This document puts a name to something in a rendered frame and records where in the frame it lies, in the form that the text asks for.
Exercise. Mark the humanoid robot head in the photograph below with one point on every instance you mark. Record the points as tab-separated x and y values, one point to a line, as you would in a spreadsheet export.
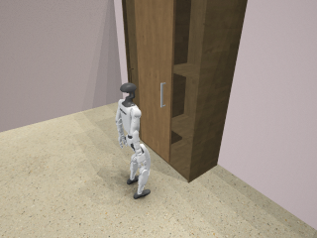
128	87

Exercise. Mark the right robot hand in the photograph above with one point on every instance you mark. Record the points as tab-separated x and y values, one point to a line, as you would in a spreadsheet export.
141	158

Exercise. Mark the right robot shin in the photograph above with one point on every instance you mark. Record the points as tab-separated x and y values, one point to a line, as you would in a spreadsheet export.
142	180

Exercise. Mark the robot left upper arm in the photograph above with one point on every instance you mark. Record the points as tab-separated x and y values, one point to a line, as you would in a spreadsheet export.
118	117

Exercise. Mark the robot right forearm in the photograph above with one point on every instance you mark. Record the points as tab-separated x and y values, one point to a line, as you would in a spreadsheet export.
136	143

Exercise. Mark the robot left forearm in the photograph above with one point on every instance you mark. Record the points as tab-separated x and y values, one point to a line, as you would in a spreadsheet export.
120	129

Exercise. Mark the robot right upper arm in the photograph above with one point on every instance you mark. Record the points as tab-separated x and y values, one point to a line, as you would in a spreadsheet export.
136	115

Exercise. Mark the left robot hand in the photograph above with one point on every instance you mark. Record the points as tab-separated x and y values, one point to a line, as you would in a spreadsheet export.
122	139

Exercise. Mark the handle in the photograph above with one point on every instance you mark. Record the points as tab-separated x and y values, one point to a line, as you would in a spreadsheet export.
130	71
161	95

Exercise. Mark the wardrobe door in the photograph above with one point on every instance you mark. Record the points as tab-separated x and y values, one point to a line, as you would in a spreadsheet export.
155	35
132	37

